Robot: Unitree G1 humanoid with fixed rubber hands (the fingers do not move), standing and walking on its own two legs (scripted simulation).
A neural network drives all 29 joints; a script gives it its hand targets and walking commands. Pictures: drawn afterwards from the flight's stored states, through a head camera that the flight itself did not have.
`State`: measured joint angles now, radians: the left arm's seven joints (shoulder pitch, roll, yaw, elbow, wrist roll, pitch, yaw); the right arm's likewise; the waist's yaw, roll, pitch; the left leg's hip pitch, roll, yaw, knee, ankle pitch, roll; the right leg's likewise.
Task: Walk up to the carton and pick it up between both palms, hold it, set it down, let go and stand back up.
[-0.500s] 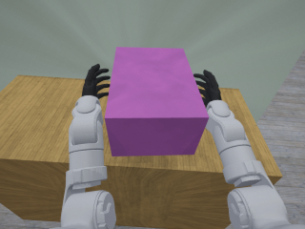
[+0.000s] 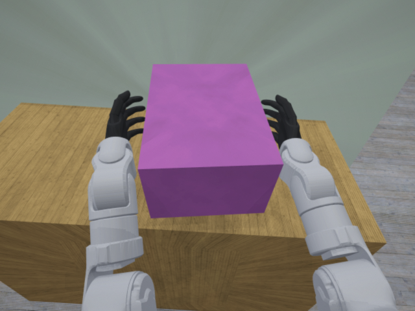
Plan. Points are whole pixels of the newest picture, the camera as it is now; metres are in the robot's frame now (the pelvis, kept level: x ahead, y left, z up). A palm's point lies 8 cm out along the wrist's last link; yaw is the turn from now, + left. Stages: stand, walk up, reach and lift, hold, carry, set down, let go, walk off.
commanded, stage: hold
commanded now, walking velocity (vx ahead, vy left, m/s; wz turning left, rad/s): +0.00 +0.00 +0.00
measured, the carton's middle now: (203, 132) +0.41 +0.00 +0.15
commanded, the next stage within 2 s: none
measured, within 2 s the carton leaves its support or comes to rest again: neither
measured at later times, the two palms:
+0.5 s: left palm (119, 138) +0.35 +0.16 +0.19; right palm (288, 139) +0.35 -0.15 +0.18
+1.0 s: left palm (117, 137) +0.36 +0.16 +0.19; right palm (285, 138) +0.36 -0.14 +0.18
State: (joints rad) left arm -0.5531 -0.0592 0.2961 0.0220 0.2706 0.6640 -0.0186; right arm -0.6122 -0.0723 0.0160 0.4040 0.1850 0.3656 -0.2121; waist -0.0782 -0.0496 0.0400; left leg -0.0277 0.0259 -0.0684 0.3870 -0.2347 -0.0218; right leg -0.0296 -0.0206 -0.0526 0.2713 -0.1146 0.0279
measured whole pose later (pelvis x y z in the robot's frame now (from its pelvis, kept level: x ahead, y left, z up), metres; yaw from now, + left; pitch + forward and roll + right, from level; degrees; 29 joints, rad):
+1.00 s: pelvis +0.00 +0.00 +0.00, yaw +0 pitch -7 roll -1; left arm -0.58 -0.05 0.31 0.08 0.28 0.66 -0.03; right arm -0.62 -0.06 0.00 0.45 0.17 0.36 -0.21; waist -0.07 -0.05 0.03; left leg -0.02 0.02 -0.07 0.37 -0.22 -0.02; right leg -0.02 -0.02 -0.05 0.27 -0.11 0.03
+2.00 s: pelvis +0.00 +0.00 +0.00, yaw +0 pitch -8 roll -1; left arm -0.57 -0.06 0.31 0.08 0.28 0.66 -0.03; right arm -0.62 -0.07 0.01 0.45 0.18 0.37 -0.21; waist -0.07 -0.05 0.03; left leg -0.01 0.02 -0.07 0.38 -0.23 -0.02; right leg -0.01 -0.02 -0.04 0.27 -0.12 0.03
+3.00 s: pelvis +0.00 +0.00 +0.00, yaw +1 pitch -8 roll -1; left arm -0.57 -0.05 0.31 0.08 0.28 0.66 -0.03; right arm -0.63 -0.07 0.01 0.44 0.18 0.37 -0.22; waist -0.07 -0.05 0.03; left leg -0.02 0.02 -0.07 0.38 -0.22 -0.02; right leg -0.01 -0.02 -0.04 0.27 -0.12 0.03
